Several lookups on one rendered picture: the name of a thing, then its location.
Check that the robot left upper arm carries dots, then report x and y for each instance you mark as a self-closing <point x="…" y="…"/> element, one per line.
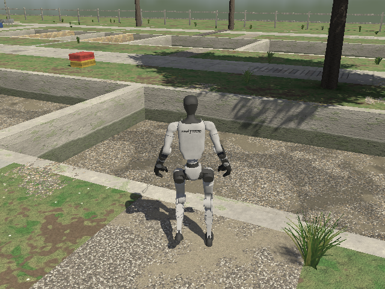
<point x="172" y="127"/>

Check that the right robot hand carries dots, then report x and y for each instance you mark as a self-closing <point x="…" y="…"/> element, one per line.
<point x="223" y="168"/>

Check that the right robot forearm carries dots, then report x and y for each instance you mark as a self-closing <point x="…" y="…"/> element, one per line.
<point x="223" y="157"/>

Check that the left robot foot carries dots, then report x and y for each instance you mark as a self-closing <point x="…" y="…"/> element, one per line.
<point x="179" y="236"/>

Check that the left robot forearm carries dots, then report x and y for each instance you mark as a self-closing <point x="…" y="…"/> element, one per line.
<point x="161" y="159"/>

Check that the robot left shin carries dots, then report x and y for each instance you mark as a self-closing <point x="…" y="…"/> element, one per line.
<point x="179" y="215"/>

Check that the left robot hand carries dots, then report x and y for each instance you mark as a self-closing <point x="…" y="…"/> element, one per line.
<point x="156" y="170"/>

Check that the robot right upper arm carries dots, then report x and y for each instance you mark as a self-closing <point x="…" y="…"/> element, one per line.
<point x="214" y="136"/>

